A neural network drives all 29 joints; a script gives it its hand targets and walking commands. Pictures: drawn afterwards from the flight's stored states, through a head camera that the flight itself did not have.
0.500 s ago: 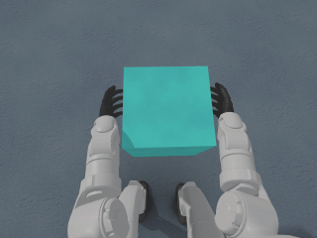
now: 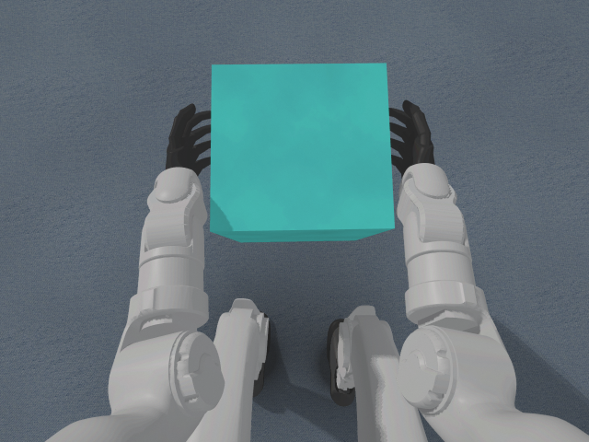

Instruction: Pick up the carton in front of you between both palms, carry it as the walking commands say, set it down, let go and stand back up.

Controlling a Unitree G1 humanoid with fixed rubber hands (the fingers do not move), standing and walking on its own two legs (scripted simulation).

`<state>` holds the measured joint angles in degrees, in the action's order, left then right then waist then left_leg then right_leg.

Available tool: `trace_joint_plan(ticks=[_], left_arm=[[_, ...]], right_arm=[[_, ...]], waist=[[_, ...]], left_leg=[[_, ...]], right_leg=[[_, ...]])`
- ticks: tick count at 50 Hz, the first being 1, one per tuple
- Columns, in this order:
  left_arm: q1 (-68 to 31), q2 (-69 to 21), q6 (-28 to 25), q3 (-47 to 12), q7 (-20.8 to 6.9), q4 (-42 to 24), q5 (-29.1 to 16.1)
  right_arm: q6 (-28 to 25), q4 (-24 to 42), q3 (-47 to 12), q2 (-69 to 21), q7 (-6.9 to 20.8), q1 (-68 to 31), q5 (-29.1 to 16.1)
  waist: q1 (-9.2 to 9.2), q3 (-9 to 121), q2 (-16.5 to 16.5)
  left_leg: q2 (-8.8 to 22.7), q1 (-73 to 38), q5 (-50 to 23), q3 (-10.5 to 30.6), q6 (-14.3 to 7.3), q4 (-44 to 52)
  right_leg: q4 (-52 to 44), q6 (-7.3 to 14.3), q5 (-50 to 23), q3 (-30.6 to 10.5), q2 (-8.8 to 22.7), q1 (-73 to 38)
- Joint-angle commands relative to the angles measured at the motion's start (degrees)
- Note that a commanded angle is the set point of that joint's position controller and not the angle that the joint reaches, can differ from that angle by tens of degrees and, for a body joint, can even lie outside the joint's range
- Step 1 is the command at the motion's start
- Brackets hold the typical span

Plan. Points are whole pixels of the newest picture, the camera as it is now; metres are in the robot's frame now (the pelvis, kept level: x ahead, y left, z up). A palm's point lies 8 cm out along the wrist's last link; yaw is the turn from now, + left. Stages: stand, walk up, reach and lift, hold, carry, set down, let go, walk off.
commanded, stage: set down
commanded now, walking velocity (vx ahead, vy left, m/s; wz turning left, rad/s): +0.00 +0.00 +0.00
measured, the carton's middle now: (298, 171) +0.47 +0.02 -0.16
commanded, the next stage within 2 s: none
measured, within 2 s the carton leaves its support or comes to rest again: rests again in 1.20 s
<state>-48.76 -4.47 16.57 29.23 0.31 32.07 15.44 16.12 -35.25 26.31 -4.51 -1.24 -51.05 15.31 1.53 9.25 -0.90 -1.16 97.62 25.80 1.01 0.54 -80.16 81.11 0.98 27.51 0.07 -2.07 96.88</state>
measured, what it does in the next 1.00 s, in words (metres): lowers itself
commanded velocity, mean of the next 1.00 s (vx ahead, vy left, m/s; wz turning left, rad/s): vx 0.00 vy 0.00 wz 0.00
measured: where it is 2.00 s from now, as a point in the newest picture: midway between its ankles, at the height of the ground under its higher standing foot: (297, 372)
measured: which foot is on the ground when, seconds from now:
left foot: down 0.00-1.00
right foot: down 0.00-1.00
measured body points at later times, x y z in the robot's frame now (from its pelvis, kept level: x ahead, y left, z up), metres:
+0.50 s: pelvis -0.03 +0.01 -0.12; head +0.31 +0.02 +0.17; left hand +0.50 +0.19 -0.25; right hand +0.52 -0.11 -0.25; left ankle +0.07 +0.12 -0.56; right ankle +0.06 -0.11 -0.56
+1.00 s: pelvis -0.03 +0.01 -0.21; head +0.36 +0.02 +0.01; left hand +0.53 +0.20 -0.38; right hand +0.56 -0.10 -0.38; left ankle +0.07 +0.12 -0.56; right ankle +0.06 -0.11 -0.56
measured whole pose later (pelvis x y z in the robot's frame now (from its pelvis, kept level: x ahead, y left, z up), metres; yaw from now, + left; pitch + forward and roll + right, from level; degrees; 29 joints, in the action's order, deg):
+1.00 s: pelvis -0.03 +0.01 -0.21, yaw -1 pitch +40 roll -1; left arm -83.1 14.4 16.8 17.5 6.7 45.7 -2.2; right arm 15.1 -52.2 11.1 15.4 -7.8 -88.1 -2.4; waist 4.0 -22.2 -1.3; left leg -1.5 127.8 35.4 0.2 0.1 -123.6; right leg 124.1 -0.5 37.0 0.2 -3.5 126.8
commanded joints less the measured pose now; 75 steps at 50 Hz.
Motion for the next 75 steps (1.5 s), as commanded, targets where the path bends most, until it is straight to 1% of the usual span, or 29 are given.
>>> trace_joint_plan(ticks=[1,3,8,14,21,26,32,40,42,46,49,51,55,58,64,69,75], left_arm=[[-34.7,-48.4,-1.2,-31.4,-13.8,3.8,-7.5],[-37.0,-47.9,-1.1,-31.9,-13.5,3.5,-8.4],[-42.2,-46.2,-0.2,-31.9,-12.4,3.3,-10.0],[-48.6,-44.1,0.9,-30.6,-11.6,4.0,-10.5],[-55.4,-41.4,1.4,-29.4,-11.5,4.9,-11.2],[-59.7,-39.2,1.2,-30.1,-11.3,5.3,-12.9],[-64.2,-36.4,0.3,-31.8,-10.9,5.4,-15.9],[-69.2,-31.8,-1.2,-33.4,-10.8,6.3,-20.2],[-70.9,-31.1,-1.7,-34.3,-10.7,5.5,-21.8],[-74.4,-30.6,-2.1,-37.4,-10.3,2.4,-25.6],[-73.8,-31.5,-2.0,-37.9,-10.5,3.1,-26.4],[-72.8,-31.7,-2.1,-37.1,-10.9,4.7,-26.0],[-71.2,-31.7,-2.5,-34.3,-11.9,8.2,-24.0],[-71.5,-30.7,-2.8,-32.5,-12.4,9.9,-22.9],[-74.9,-27.7,-3.4,-31.1,-12.4,10.9,-22.8],[-74.0,-26.1,-2.9,-28.9,-13.2,15.0,-21.4],[-69.6,-25.3,-2.2,-25.7,-14.3,19.4,-18.9]], right_arm=[[-1.2,-3.9,-30.0,-50.5,11.6,-32.0,-7.2],[-1.2,-3.2,-30.7,-49.8,11.0,-34.4,-8.0],[-0.4,-2.3,-31.9,-47.8,10.1,-41.3,-9.9],[0.7,-4.4,-30.4,-45.8,9.8,-47.8,-10.6],[1.0,-7.4,-27.6,-42.4,10.1,-53.5,-10.7],[0.6,-8.5,-27.5,-39.7,10.3,-57.4,-12.1],[-0.4,-8.9,-29.5,-36.9,10.2,-62.2,-15.2],[-2.1,-9.8,-32.4,-32.8,9.5,-67.7,-19.6],[-2.6,-9.1,-33.6,-32.3,9.2,-69.4,-21.1],[-3.0,-6.4,-36.8,-32.4,8.3,-72.5,-24.3],[-2.9,-7.2,-37.0,-33.5,8.1,-71.6,-24.8],[-3.0,-8.6,-36.3,-34.0,8.3,-70.7,-24.5],[-3.3,-12.1,-33.8,-34.1,9.0,-69.2,-23.2],[-3.6,-13.7,-32.4,-33.5,9.3,-69.4,-22.6],[-4.1,-15.4,-31.7,-30.8,9.3,-72.3,-23.0],[-3.3,-19.3,-29.3,-29.1,9.9,-70.0,-20.9],[-2.5,-23.0,-26.3,-27.3,11.4,-66.0,-18.9]], waist=[[0.69,52.2,-0.4],[0.89,54.6,-0.2],[1.82,58.5,-1.1],[2.65,57.9,-1.8],[2.66,54.8,-0.8],[2.57,53.9,0.2],[2.96,53.7,0.4],[4.08,51.1,-0.6],[4.35,52.7,-0.8],[4.75,60.2,-0.7],[4.74,59.4,-0.6],[4.67,55.4,-0.8],[4.64,46.0,-1.5],[4.81,41.4,-2.0],[5.84,38.2,-2.7],[5.37,28.5,-2.6],[4.61,16.7,-2.4]], left_leg=[[-8.3,-22.3,-20.6,-2.1,0.9,0.5],[-8.3,-20.5,-20.3,-2.5,1.1,-1.5],[-8.3,-19.2,-18.8,-3.1,1.1,-6.1],[-7.8,-16.7,-16.4,-3.7,1.1,-10.7],[-7.1,-14.3,-14.8,-3.8,1.3,-15.8],[-6.5,-14.4,-15.2,-3.7,1.4,-19.8],[-5.9,-15.6,-17.7,-3.7,1.5,-25.0],[-5.0,-15.1,-20.8,-3.9,1.2,-31.4],[-4.8,-16.1,-22.6,-4.0,1.1,-33.0],[-4.5,-21.2,-28.7,-3.7,0.8,-35.7],[-4.5,-21.0,-30.2,-3.5,0.7,-36.8],[-4.5,-18.2,-28.6,-3.6,0.6,-37.2],[-4.5,-9.7,-22.5,-4.1,0.3,-37.1],[-4.4,-5.3,-18.3,-4.4,0.1,-37.1],[-3.9,-2.4,-13.6,-4.8,-0.4,-37.6],[-3.7,-0.6,-8.2,-4.1,-0.8,-37.4],[-3.6,2.3,-3.7,-3.3,-1.2,-37.5]], right_leg=[[-2.7,-2.1,-22.9,-1.5,-7.4,-26.4],[-0.6,-2.2,-22.9,-1.2,-7.6,-26.1],[4.2,-2.5,-19.7,0.0,-8.2,-21.7],[9.0,-2.4,-15.6,1.3,-8.4,-15.9],[14.7,-2.0,-12.1,2.5,-8.3,-8.4],[19.1,-1.7,-11.1,3.1,-7.7,-5.0],[24.6,-1.6,-12.1,3.5,-6.9,-3.5],[31.1,-1.3,-14.7,3.3,-6.2,-4.0],[32.7,-1.1,-16.5,3.3,-6.2,-5.5],[35.2,-0.7,-21.4,3.2,-6.2,-9.3],[36.3,-0.5,-22.3,3.1,-6.4,-8.7],[36.7,-0.4,-21.2,2.9,-6.4,-7.0],[37.2,-0.3,-18.0,2.5,-6.3,-4.5],[37.4,-0.2,-15.5,2.3,-6.2,-3.9],[38.0,-0.1,-12.1,1.9,-5.7,-4.7],[37.8,0.3,-5.7,2.2,-5.5,0.0],[37.8,0.9,-0.8,1.8,-5.1,5.1]])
